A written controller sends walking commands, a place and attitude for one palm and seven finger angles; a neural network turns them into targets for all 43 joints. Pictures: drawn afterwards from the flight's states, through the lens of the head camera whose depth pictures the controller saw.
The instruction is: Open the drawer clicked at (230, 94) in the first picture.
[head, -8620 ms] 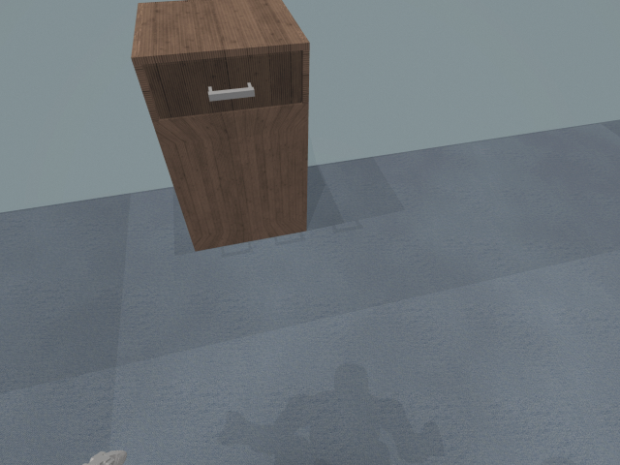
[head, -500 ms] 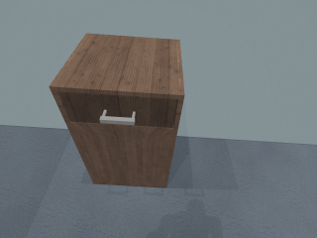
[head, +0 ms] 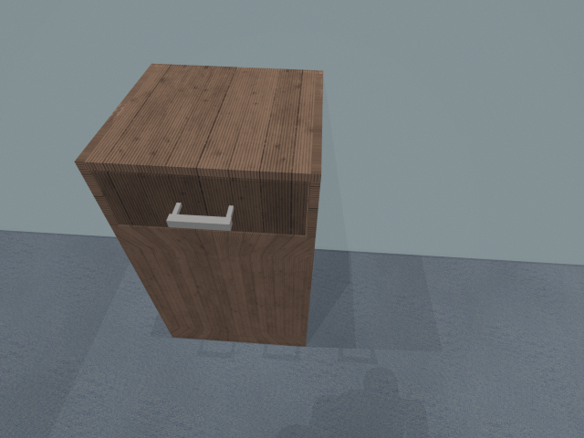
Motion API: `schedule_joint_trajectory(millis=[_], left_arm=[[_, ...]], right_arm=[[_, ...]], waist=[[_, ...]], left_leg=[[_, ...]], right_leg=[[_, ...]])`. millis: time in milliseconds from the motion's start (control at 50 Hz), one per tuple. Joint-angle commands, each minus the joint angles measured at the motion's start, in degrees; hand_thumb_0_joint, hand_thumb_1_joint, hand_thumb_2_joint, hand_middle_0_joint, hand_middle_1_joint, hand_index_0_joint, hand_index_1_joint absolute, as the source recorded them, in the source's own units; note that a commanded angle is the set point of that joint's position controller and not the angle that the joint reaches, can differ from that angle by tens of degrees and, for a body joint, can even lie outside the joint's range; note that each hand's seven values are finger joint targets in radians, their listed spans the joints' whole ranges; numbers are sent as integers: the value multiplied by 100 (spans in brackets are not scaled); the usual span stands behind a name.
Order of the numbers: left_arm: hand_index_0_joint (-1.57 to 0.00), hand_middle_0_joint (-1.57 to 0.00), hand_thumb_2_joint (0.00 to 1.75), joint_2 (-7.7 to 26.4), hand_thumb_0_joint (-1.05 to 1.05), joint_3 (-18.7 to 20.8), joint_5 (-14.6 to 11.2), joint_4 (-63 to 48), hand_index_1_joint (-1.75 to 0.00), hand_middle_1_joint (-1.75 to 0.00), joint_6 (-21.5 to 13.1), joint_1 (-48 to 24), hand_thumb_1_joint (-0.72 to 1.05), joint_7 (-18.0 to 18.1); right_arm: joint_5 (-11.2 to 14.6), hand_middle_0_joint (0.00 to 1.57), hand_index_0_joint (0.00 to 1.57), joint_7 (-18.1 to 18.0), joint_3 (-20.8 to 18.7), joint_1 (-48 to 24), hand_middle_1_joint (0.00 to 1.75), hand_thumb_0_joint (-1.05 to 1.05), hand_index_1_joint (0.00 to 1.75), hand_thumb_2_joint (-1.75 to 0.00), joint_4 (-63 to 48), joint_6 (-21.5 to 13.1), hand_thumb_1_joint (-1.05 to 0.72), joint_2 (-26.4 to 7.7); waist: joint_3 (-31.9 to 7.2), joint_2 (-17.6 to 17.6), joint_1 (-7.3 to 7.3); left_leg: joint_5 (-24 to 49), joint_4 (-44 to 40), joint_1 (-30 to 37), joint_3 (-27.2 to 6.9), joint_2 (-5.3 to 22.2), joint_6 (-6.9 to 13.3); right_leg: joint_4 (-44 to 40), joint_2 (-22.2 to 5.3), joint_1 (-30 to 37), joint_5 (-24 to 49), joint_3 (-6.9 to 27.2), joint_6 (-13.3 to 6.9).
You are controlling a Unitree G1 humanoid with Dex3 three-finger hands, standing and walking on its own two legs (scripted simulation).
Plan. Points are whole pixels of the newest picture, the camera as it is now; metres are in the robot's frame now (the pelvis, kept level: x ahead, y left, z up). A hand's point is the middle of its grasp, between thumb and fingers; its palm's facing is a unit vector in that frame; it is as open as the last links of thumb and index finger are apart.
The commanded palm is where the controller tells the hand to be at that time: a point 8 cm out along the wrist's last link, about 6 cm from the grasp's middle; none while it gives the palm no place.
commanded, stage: come to a stop and stand still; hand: left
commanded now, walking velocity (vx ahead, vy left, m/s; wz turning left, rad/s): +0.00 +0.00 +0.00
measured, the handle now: (202, 215) +0.55 +0.22 -0.07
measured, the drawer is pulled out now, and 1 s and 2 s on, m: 0.00 0.00 0.00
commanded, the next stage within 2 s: look again from close up in 0.20 s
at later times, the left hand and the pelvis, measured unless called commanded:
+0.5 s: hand out of the picture +0.01 +0.18 -0.18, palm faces +0.02 -0.98 -0.19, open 7.4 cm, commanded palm none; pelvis +0.02 +0.02 -0.01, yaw +0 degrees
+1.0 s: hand out of the picture +0.08 +0.21 -0.15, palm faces -0.08 -0.94 -0.33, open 7.3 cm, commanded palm +0.14 +0.25 -0.06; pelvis +0.03 +0.03 -0.01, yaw -2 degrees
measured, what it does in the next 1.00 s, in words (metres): stands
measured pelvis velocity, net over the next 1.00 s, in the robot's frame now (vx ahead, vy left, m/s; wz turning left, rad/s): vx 0.03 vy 0.03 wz -0.03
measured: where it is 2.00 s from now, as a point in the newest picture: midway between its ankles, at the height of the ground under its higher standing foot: outside the picture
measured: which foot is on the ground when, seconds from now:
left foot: down 0.00-1.00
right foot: down 0.00-1.00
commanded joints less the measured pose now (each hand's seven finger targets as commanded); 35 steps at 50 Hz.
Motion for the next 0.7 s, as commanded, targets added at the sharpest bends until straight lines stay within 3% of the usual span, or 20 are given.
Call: schedule_joint_trajectory(millis=[0,260,280,300,320,340,360,400,460,480,540,680], left_arm=[[-20,-20,90,522,0,101,8,-113,-30,-30,-116,519,90,72],[-20,-20,90,476,0,96,35,-30,-30,-30,-109,685,90,81],[-20,-20,90,850,0,103,126,74,-30,-30,-285,841,90,263],[-20,-20,90,1014,0,123,88,-209,-30,-30,-324,626,90,211],[-20,-20,90,929,0,98,87,-315,-30,-30,-314,317,90,156],[-20,-20,90,907,0,99,72,-345,-30,-30,-317,141,90,145],[-20,-20,90,900,0,97,45,-399,-30,-30,-326,165,90,131],[-20,-20,90,749,0,97,33,-426,-30,-30,-278,240,90,126],[-20,-20,90,707,0,66,33,-372,-30,-30,-181,336,90,102],[-20,-20,90,723,0,58,30,-361,-30,-30,-160,335,90,99],[-20,-20,90,806,0,63,19,-396,-30,-30,-119,248,90,86],[-20,-20,90,969,0,83,5,-459,-30,-30,-48,92,90,71]], right_arm=[[14,20,20,-34,-84,362,30,0,30,-90,-99,-52,-90,-455],[27,20,20,-63,-64,174,30,0,30,-90,-172,-71,-90,-553],[49,20,20,23,-67,-572,30,0,30,-90,-636,-222,-90,-766],[35,20,20,54,-82,-257,30,0,30,-90,-834,-133,-90,-458],[12,20,20,53,-103,-73,30,0,30,-90,-731,-117,-90,-458],[5,20,20,78,-92,163,30,0,30,-90,-636,-137,-90,-469],[-17,20,20,97,-52,352,30,0,30,-90,-649,-172,-90,-553],[-19,20,20,61,-59,349,30,0,30,-90,-683,-246,-90,-741],[-14,20,20,4,-27,260,30,0,30,-90,-699,-283,-90,-855],[-16,20,20,-4,-16,238,30,0,30,-90,-697,-277,-90,-875],[-2,20,20,-12,0,157,30,0,30,-90,-700,-244,-90,-887],[-19,20,20,-7,40,159,30,0,30,-90,-553,-229,-90,-938]], waist=[[423,-216,39],[423,-63,69],[774,-437,320],[456,-429,-34],[472,-33,-154],[330,-80,-256],[-59,176,-202],[-231,143,-85],[-84,334,52],[0,219,80],[355,-176,102],[507,41,145]], left_leg=[[358,-312,104,-318,220,176],[653,-332,254,-339,278,199],[464,1029,-544,-167,248,27],[-812,1080,-478,-326,36,140],[-739,908,-262,-266,49,144],[-325,629,-155,-288,92,131],[116,455,25,-383,82,211],[707,364,-91,-554,270,332],[1472,263,-97,-659,369,439],[1585,258,-121,-693,382,463],[1269,154,-256,-634,295,436],[1260,-96,-191,-636,258,445]], right_leg=[[-696,-655,-505,726,745,-37],[-568,-627,-383,1177,660,-12],[-550,-1047,-598,3715,1139,243],[-647,-1289,-581,2679,1204,-6],[-655,-1180,-814,1587,1076,-235],[-568,-959,-874,659,912,-304],[-254,-760,-633,652,759,-283],[101,-539,-386,751,591,-202],[321,-458,-282,724,456,-137],[329,-446,-284,689,425,-126],[228,-514,-351,828,469,-92],[206,-526,-273,652,410,-24]])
